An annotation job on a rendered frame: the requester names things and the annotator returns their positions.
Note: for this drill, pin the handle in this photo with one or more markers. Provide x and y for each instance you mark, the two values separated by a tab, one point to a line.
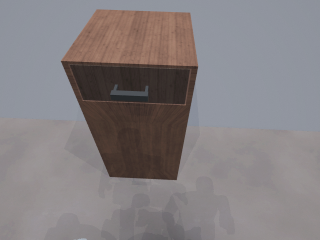
123	95

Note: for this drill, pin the drawer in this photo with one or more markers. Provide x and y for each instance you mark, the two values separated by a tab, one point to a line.
165	85

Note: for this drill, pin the cabinet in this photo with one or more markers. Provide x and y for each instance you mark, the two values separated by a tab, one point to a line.
136	139

